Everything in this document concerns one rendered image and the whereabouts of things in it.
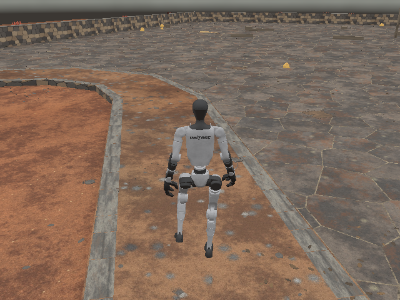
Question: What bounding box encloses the robot right upper arm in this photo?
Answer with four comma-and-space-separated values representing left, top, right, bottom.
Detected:
213, 126, 230, 161

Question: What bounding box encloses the humanoid robot torso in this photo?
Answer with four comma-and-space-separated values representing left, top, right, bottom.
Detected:
185, 123, 215, 188

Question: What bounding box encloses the robot left upper arm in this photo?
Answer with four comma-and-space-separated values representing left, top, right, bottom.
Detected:
171, 126, 187, 162

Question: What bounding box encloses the robot left forearm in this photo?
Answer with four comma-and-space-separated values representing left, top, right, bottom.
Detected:
164, 153, 177, 183

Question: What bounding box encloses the robot right forearm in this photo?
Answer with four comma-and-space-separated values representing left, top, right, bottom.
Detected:
223, 151, 235, 176

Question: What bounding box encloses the right robot foot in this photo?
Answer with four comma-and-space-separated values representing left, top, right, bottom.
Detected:
204, 242, 213, 258

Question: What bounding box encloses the robot right hand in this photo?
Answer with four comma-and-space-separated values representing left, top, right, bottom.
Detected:
222, 173, 236, 187

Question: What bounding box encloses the robot left hand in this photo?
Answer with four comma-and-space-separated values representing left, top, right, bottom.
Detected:
164, 181, 178, 197

